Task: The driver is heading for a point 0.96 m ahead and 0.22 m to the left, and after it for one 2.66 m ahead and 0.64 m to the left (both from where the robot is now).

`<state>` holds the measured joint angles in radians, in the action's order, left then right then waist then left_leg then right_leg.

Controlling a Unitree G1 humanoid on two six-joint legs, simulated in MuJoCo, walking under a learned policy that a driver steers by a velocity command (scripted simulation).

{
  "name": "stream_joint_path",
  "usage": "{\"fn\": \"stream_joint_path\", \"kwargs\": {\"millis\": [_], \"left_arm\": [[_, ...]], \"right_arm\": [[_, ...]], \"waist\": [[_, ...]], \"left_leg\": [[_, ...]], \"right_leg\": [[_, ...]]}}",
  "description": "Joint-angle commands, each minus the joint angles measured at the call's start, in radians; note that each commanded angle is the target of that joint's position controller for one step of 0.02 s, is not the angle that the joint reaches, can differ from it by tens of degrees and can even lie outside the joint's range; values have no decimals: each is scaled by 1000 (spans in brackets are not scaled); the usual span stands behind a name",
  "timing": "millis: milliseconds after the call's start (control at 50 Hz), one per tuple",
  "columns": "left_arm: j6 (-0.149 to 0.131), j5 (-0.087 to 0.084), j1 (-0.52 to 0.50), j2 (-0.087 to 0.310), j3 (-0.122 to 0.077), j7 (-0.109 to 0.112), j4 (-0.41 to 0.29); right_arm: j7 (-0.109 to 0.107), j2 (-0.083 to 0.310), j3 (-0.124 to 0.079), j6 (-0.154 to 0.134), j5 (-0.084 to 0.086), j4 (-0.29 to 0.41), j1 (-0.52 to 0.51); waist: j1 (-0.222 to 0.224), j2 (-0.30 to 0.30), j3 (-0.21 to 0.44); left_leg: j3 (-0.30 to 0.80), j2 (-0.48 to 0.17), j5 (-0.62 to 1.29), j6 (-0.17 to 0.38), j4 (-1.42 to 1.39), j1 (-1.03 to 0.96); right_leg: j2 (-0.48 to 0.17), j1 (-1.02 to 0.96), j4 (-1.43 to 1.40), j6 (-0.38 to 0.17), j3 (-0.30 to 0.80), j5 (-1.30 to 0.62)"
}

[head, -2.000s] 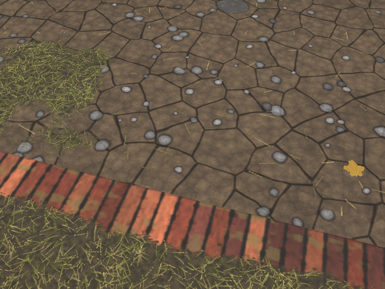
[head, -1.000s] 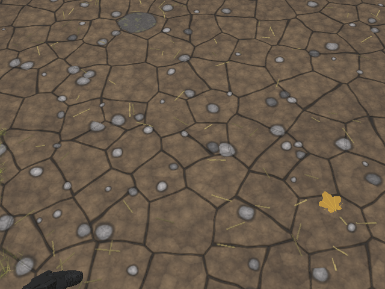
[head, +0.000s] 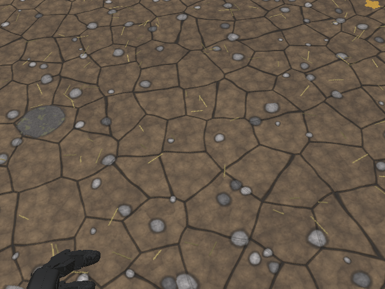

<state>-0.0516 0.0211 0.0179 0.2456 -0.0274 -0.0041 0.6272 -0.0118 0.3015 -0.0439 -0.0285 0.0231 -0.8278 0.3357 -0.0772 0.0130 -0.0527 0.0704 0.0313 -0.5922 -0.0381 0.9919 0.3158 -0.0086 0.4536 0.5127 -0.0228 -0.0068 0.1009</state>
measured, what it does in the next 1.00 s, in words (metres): walks ahead, turning left: left foot, then right foot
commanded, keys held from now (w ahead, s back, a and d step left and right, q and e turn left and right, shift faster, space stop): q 0.24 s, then w+q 0.42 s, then w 0.30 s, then w+e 0.04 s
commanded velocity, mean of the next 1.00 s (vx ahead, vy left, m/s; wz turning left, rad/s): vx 0.30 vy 0.00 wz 0.44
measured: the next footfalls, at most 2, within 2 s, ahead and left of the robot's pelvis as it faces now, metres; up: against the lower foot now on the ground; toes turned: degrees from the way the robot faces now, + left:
left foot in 0.34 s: +0.06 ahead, +0.13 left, +0.00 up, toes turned +14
right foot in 0.82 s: +0.39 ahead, +0.00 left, +0.00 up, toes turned +28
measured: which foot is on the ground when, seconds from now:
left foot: up 0.00-0.32, down 0.34-0.82, up 0.84-1.00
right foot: down 0.00-0.34, up 0.36-0.80, down 0.82-1.00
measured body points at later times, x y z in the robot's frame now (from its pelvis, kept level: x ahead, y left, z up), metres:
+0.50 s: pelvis +0.07 +0.05 +0.02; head +0.07 +0.09 +0.47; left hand +0.15 +0.36 -0.09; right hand +0.20 -0.22 -0.07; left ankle +0.02 +0.12 -0.73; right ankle +0.17 -0.10 -0.66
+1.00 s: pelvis +0.31 +0.08 +0.02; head +0.34 +0.09 +0.46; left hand +0.26 +0.36 -0.10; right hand +0.53 -0.11 -0.10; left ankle +0.22 +0.20 -0.65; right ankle +0.35 -0.02 -0.73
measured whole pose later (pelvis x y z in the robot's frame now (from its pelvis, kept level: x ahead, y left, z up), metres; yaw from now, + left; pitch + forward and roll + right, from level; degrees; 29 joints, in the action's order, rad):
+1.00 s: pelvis +0.31 +0.08 +0.02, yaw +28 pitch +2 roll -1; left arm -0.10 0.00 0.26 0.26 -0.06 -0.03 0.86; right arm -0.01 0.30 -0.05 -0.06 0.01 -0.73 0.29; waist 0.02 0.05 -0.01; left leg 0.06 -0.05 -0.32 0.02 1.09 0.51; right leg 0.05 0.19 0.35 -0.04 -0.02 0.20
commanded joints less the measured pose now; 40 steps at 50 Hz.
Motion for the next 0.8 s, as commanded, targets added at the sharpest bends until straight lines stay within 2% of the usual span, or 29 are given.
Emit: {"fn": "stream_joint_path", "kwargs": {"millis": [20,60,100,160,240,280,300,320,340,360,380,400,420,440,460,520,580,640,720,760,780,800], "left_arm": [[24,-17,110,119,-41,11,-14],[23,6,37,136,-49,10,-4],[17,9,15,137,-53,17,8],[19,0,10,157,-63,31,30],[37,-15,28,199,-76,33,59],[44,-40,27,222,-85,26,72],[46,-50,26,215,-85,24,79],[49,-51,32,179,-77,23,87],[51,-39,22,113,-61,15,84],[41,-25,-27,80,-53,10,26],[15,-39,-111,157,-74,7,9],[-2,-54,-78,190,-88,2,17],[-10,-42,-34,198,-94,5,48],[-18,-21,-22,194,-96,8,66],[-23,-13,-22,177,-94,4,76],[-36,-20,-39,139,-86,-7,84],[-41,-27,-85,118,-75,-14,74],[-50,-36,-153,111,-64,-25,49],[-70,-39,-153,129,-57,-43,45],[-79,-39,-99,154,-63,-44,57],[-82,-35,-35,168,-71,-41,77],[-85,-28,71,200,-86,-34,107]], "right_arm": [[-24,126,-42,40,0,66,36],[-36,92,-42,79,-5,76,56],[-37,74,-43,88,-11,93,48],[-21,59,-35,87,-18,133,-28],[4,88,-41,90,-15,170,-77],[15,93,-47,91,-11,163,-49],[18,98,-54,90,-12,143,-10],[16,114,-67,88,-11,112,54],[5,163,-84,84,-6,86,139],[0,297,-104,68,-7,119,139],[5,251,-87,31,-41,149,86],[1,218,-76,5,-43,159,14],[-3,186,-68,-8,-27,167,-24],[-8,162,-60,-10,-14,164,-33],[-12,148,-52,-13,-15,161,-20],[-22,145,-53,-25,-17,152,37],[-26,158,-60,-25,-10,142,73],[-27,173,-69,-18,-1,128,110],[-24,164,-67,-10,1,114,121],[-21,161,-66,-5,-2,108,113],[-20,150,-62,-2,-2,109,101],[-19,122,-52,-2,-9,113,96]], "waist": [[80,-127,210],[35,-172,144],[28,-168,134],[47,-143,148],[62,-136,150],[39,-127,151],[20,-115,147],[1,-79,135],[-21,106,88],[-12,324,11],[-37,211,-21],[20,194,-38],[49,161,-24],[51,146,-2],[55,132,15],[45,99,41],[25,120,24],[-6,129,-10],[-12,138,-10],[15,169,0],[51,169,25],[99,152,100]], "left_leg": [[6,-85,22,-48,210,311],[-30,-88,107,-65,179,184],[-48,-94,158,-60,112,143],[-56,-119,236,-34,-40,101],[-88,-113,252,4,-175,40],[-125,-94,282,48,-297,-40],[-152,-68,300,77,-368,-117],[-147,-43,257,112,-415,-205],[63,-157,94,187,-592,-272],[562,-381,-153,357,-773,-292],[644,-396,-236,382,-879,-231],[568,-376,-179,333,-881,-222],[484,-339,-75,288,-853,-238],[417,-308,14,256,-840,-254],[361,-274,92,241,-838,-249],[272,-232,278,230,-830,-277],[236,-208,328,226,-821,-248],[254,-211,332,237,-801,-227],[283,-232,388,231,-751,-234],[299,-248,492,219,-709,-251],[284,-228,597,203,-651,-253],[242,-178,726,176,-524,-226]], "right_leg": [[-309,-404,-153,-218,268,-286],[-265,-193,-241,-213,169,-147],[-263,-146,-266,-221,106,-118],[-283,-165,-269,-226,55,-107],[-321,-211,-249,-213,36,-69],[-316,-190,-242,-172,22,169],[-296,-141,-220,-138,2,313],[-254,-65,-139,-92,-39,442],[-157,81,142,-15,-147,508],[19,402,427,51,-128,570],[-5,446,513,22,57,472],[-32,443,501,0,81,341],[-49,417,479,2,81,249],[-55,391,439,13,81,176],[-47,344,419,23,74,105],[-17,289,302,50,62,-38],[4,223,156,73,64,-95],[13,182,54,86,65,-86],[11,77,-29,66,52,-66],[15,0,-49,34,31,-20],[28,-86,-88,10,10,-20],[16,-251,-97,-27,15,-24]]}}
